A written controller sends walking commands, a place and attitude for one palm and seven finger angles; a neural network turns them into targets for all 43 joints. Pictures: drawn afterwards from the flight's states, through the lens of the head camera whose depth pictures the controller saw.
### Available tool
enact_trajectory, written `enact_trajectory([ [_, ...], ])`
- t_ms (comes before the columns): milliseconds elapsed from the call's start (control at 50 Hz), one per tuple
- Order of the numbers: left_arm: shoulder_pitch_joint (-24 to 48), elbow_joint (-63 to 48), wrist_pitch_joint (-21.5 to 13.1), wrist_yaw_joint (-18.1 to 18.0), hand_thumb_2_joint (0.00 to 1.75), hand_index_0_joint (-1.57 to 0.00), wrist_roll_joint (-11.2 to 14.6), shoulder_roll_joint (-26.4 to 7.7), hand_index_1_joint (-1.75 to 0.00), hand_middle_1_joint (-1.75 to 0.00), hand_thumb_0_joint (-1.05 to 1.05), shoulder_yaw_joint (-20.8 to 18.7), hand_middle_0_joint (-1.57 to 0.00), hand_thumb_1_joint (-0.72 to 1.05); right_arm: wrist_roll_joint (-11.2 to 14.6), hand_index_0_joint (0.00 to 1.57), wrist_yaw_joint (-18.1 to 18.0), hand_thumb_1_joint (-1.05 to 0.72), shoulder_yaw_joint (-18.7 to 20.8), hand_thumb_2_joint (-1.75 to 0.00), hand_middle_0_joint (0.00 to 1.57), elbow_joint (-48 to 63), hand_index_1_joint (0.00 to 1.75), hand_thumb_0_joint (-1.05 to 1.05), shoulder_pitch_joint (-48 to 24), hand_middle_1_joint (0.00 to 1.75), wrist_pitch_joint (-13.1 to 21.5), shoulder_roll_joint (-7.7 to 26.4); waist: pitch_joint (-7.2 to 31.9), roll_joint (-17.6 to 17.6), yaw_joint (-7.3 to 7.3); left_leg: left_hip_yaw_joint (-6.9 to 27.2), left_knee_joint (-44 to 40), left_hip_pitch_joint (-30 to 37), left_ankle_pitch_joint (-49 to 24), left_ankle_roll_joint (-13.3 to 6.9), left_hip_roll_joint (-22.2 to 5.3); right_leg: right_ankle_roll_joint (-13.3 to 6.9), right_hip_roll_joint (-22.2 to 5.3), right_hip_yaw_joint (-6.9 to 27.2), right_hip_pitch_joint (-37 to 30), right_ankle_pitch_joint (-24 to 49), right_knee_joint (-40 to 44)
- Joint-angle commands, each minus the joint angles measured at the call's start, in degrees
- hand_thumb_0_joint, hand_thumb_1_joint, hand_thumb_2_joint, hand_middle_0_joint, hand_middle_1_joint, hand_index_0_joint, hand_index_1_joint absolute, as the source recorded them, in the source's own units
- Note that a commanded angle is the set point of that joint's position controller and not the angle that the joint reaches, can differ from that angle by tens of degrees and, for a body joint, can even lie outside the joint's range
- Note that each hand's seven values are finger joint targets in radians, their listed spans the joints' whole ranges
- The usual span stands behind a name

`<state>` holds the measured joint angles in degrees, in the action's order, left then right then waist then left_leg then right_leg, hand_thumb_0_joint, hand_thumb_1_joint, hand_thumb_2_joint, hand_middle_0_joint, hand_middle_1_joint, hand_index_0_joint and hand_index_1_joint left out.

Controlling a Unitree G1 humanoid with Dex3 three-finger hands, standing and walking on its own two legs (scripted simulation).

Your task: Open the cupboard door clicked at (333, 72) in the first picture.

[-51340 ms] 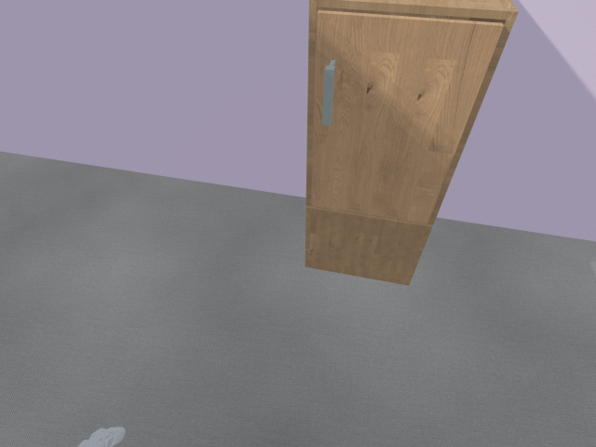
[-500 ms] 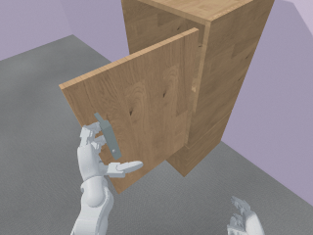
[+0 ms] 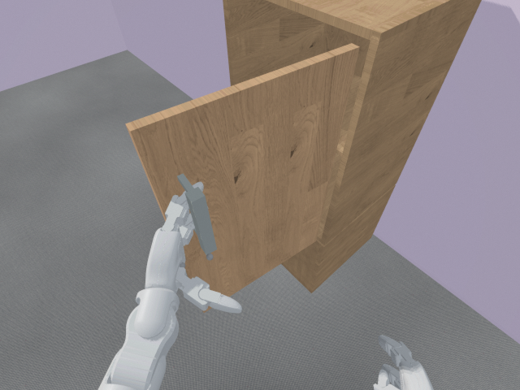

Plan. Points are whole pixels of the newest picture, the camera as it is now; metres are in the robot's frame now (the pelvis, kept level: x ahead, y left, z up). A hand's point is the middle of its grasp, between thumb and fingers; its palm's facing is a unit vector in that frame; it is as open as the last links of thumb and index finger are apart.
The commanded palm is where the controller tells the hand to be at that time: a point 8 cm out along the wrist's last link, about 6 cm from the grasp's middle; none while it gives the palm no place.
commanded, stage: slide the hand sideways off the handle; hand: left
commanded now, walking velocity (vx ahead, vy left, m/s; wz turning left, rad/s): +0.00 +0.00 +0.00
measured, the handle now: (196, 215) +0.36 +0.14 +0.07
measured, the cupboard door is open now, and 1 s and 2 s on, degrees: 83 86 86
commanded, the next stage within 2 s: draw the hand back to the body in 1.04 s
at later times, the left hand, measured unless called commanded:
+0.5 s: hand (193, 282) +0.25 +0.12 +0.07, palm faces -0.03 -1.00 -0.04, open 16.3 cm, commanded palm +0.21 +0.18 +0.07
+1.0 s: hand (144, 309) +0.21 +0.18 +0.07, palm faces +0.01 -1.00 -0.06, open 16.3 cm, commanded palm +0.18 +0.23 +0.07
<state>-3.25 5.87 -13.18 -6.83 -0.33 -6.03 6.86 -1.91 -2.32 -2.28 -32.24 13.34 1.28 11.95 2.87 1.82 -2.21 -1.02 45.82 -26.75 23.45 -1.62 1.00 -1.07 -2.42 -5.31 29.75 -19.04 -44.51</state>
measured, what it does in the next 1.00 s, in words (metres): stands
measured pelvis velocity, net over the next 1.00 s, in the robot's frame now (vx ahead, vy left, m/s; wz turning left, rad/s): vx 0.02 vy -0.02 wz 0.00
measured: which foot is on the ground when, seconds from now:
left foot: down 0.00-1.00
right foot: down 0.00-1.00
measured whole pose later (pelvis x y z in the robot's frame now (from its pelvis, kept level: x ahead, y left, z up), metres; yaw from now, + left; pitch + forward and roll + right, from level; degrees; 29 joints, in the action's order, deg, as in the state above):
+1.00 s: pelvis +0.02 -0.02 -0.01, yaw +0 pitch +8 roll -1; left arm -28.8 -10.3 -15.0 17.1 17.5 -13.5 -11.0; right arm 1.4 -3.9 -1.1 -29.3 14.3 11.0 14.3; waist 4.5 2.7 -2.0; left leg 0.6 52.3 -31.9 28.0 -0.1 -1.1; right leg -2.2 -0.5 -6.8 34.1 -23.0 -49.4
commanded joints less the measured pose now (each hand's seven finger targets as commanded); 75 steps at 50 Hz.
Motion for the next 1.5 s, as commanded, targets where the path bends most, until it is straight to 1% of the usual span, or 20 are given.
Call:
enact_trajectory([
  [0,16.4,-15.9,-3.3,14.2,0.30,-0.15,7.5,3.1,-0.30,-0.30,0.00,5.5,-0.15,-0.50,2.4,0.20,-1.7,-0.90,1.6,-0.90,0.20,10.2,0.30,0.00,-5.6,0.30,6.3,6.3,11.7,-1.4,3.40,4.4,-9.3,3.8,-7.6,1.1,-1.0,-1.5,2.1,1.6,-7.4,5.8,6.4],
  [60,9.6,-16.6,-1.5,12.9,0.30,-0.15,10.3,4.7,-0.30,-0.30,0.00,3.8,-0.15,-0.50,3.1,0.20,-1.1,-0.90,1.6,-0.90,0.20,10.8,0.30,0.00,-5.5,0.30,8.7,6.2,10.7,-2.8,2.20,5.0,-10.1,3.4,-7.9,1.7,-1.0,-1.1,2.1,0.3,-7.0,5.0,6.1],
  [140,2.0,-19.0,-0.8,8.2,0.30,-0.15,6.8,0.2,-0.30,-0.30,0.00,-0.4,-0.15,-0.50,2.4,0.20,0.4,-0.90,2.1,-0.90,0.20,11.3,0.30,0.00,-4.2,0.30,9.2,6.7,10.1,-5.4,0.65,4.5,-10.1,1.8,-9.7,2.0,-1.2,-1.0,2.1,0.5,-7.5,5.7,5.2],
  [200,-1.3,-22.7,-1.0,6.3,0.30,-0.15,4.0,-0.3,-0.30,-0.30,0.00,-0.2,-0.15,-0.50,1.9,0.20,1.2,-0.90,2.1,-0.90,0.20,12.4,0.30,0.00,-4.3,0.30,9.0,6.3,9.4,-2.3,0.61,3.7,-9.5,1.6,-10.2,2.1,-1.3,-1.2,1.9,0.9,-6.4,5.9,4.4],
  [220,-1.0,-24.2,-1.1,6.0,0.30,-0.15,3.7,-1.0,-0.30,-0.30,0.00,-0.5,-0.15,-0.50,1.7,0.20,1.3,-0.90,2.0,-0.90,0.20,12.6,0.30,0.00,-4.4,0.30,8.8,6.3,9.6,-1.2,0.80,3.4,-9.2,1.4,-9.4,2.0,-1.2,-1.2,1.8,1.1,-6.0,5.4,4.5],
  [280,-3.1,-23.5,-0.6,5.9,0.30,-0.15,4.4,-3.9,-0.30,-0.30,0.00,-4.4,-0.15,-0.50,1.6,0.20,0.9,-0.90,1.7,-0.90,0.20,12.7,0.30,0.00,-4.8,0.30,8.2,6.3,7.6,-3.2,0.74,2.9,-8.9,-0.9,-6.0,1.5,-1.0,-1.1,2.0,1.8,-6.5,3.2,5.4],
  [360,-6.3,-25.5,-1.0,7.9,0.30,-0.15,6.7,-5.4,-0.30,-0.30,0.00,-7.8,-0.15,-0.50,1.6,0.20,0.1,-0.90,1.7,-0.90,0.20,13.1,0.30,0.00,-5.1,0.30,8.2,6.1,9.0,-2.2,0.02,2.2,-8.1,-1.3,-7.6,1.2,-0.6,-1.2,2.1,2.6,-8.9,5.7,5.5],
  [460,-10.4,-27.9,-2.6,11.3,0.30,-0.15,9.8,-5.5,-0.30,-0.30,0.00,-8.8,-0.15,-0.50,1.9,0.20,-0.4,-0.90,1.8,-0.90,0.20,12.7,0.30,0.00,-4.2,0.30,9.6,6.4,9.9,-3.5,1.04,2.0,-6.3,-2.1,-9.6,1.1,-0.5,-0.6,2.3,2.9,-9.4,9.3,5.2],
  [580,-15.6,-28.0,-3.6,14.6,0.30,-0.15,11.5,-9.8,-0.30,-0.30,0.00,-14.3,-0.15,-0.50,2.2,0.20,-1.0,-0.90,2.4,-0.90,0.20,12.4,0.30,0.00,-3.2,0.30,10.5,7.0,10.0,-2.9,0.72,1.9,-4.4,-4.4,-9.9,1.1,0.0,-0.4,1.9,4.3,-9.8,9.9,4.6],
  [600,-16.3,-28.8,-3.8,15.4,0.30,-0.15,11.9,-9.1,-0.30,-0.30,0.00,-13.5,-0.15,-0.50,2.1,0.20,-1.0,-0.90,2.4,-0.90,0.20,12.7,0.30,0.00,-3.3,0.30,10.7,7.1,10.5,-2.0,0.79,1.7,-4.0,-4.4,-10.4,1.0,0.1,-0.4,1.8,4.4,-9.8,10.8,4.3],
  [640,-18.5,-28.9,-4.2,16.4,0.30,-0.15,13.0,-10.9,-0.30,-0.30,0.00,-16.0,-0.15,-0.50,2.3,0.20,-1.2,-0.90,2.6,-0.90,0.20,12.5,0.30,0.00,-2.9,0.30,11.0,7.3,11.0,-3.2,0.64,1.9,-3.0,-5.4,-10.9,1.0,0.1,-0.3,1.7,5.3,-10.7,11.4,4.4],
  [800,-23.0,-29.5,-5.7,20.5,0.30,-0.15,16.8,-12.6,-0.30,-0.30,0.00,-19.9,-0.15,-0.50,2.9,0.20,-1.8,-0.90,3.1,-0.90,0.20,12.5,0.30,0.00,-2.7,0.30,12.3,7.5,11.4,-1.9,0.63,2.2,-0.7,-6.9,-11.2,1.2,0.3,0.1,1.2,6.6,-10.4,12.2,3.9],
  [960,-23.3,-27.8,-5.9,24.7,0.30,-0.15,19.4,-15.6,-0.30,-0.30,0.00,-24.1,-0.15,-0.50,3.4,0.20,-2.4,-0.90,3.5,-0.90,0.20,11.9,0.30,0.00,-3.1,0.30,13.2,8.2,9.6,-3.2,1.04,2.8,0.6,-8.5,-10.1,1.1,0.0,0.2,1.5,6.6,-8.2,8.3,4.0],
  [1020,-22.2,-30.3,-6.1,25.4,0.30,-0.15,19.9,-13.9,-0.30,-0.30,0.00,-21.6,-0.15,-0.50,3.5,0.20,-2.4,-0.90,3.2,-0.90,0.20,12.3,0.30,0.00,-3.1,0.30,14.2,8.3,10.7,0.5,1.22,2.9,0.5,-6.6,-11.0,1.1,0.1,-0.1,2.0,5.3,-7.0,8.8,3.0],
  [1100,-23.2,-30.1,-5.7,24.9,0.30,-0.15,19.4,-12.5,-0.30,-0.30,0.00,-19.5,-0.15,-0.50,3.5,0.20,-2.2,-0.90,3.2,-0.90,0.20,12.3,0.30,0.00,-2.8,0.30,15.1,8.3,10.1,-1.0,1.43,3.5,0.0,-6.3,-10.4,1.2,-0.1,-0.2,2.5,3.7,-5.4,7.3,2.4],
  [1240,-24.5,-35.1,-2.5,21.0,0.30,-0.15,17.5,-16.5,-0.30,-0.30,0.00,-23.3,-0.15,-0.50,3.6,0.20,-2.1,-0.90,2.7,-0.90,0.20,13.1,0.30,0.00,-3.8,0.30,15.0,7.7,10.6,2.2,-0.71,4.1,-3.2,-4.4,-9.6,1.5,-0.5,-0.9,2.9,2.1,-7.4,5.1,2.3],
  [1320,-25.0,-36.6,-0.3,20.5,0.30,-0.15,18.1,-14.2,-0.30,-0.30,0.00,-21.8,-0.15,-0.50,4.1,0.20,-2.1,-0.90,2.2,-0.90,0.20,13.5,0.30,0.00,-4.0,0.30,15.0,7.4,8.1,1.8,-0.40,4.2,-5.2,-3.0,-8.8,1.9,-0.8,-0.5,3.2,0.8,-6.6,4.9,3.4],
  [1340,-24.6,-35.5,0.5,20.5,0.30,-0.15,18.1,-14.1,-0.30,-0.30,0.00,-21.6,-0.15,-0.50,4.0,0.20,-2.1,-0.90,2.0,-0.90,0.20,13.0,0.30,0.00,-4.3,0.30,15.0,7.6,6.8,0.1,0.05,4.3,-5.3,-3.5,-8.2,1.6,-0.9,-0.5,3.2,1.1,-7.0,4.2,4.2],
  [1420,-21.6,-35.3,2.9,21.4,0.30,-0.15,18.1,-15.3,-0.30,-0.30,0.00,-22.1,-0.15,-0.50,4.3,0.20,-2.7,-0.90,1.6,-0.90,0.20,12.7,0.30,0.00,-4.4,0.30,15.3,8.2,3.5,-0.2,0.65,4.9,-7.0,-3.0,-4.2,1.5,-1.2,-0.3,3.2,1.2,-5.6,-0.7,6.5],
  [1480,-20.5,-37.8,3.7,21.6,0.30,-0.15,18.1,-16.2,-0.30,-0.30,0.00,-22.9,-0.15,-0.50,4.3,0.20,-2.9,-0.90,1.3,-0.90,0.20,12.6,0.30,0.00,-4.6,0.30,16.2,8.1,5.3,2.4,0.00,5.0,-8.2,-0.5,-5.4,1.6,-1.1,-0.4,3.0,1.2,-7.5,0.2,7.1],
])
